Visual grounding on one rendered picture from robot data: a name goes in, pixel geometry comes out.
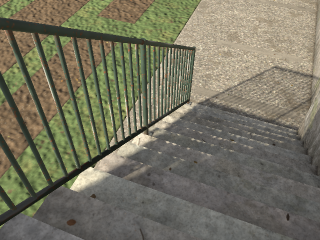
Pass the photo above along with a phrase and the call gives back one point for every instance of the stairs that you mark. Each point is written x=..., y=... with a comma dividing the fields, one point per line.
x=201, y=173

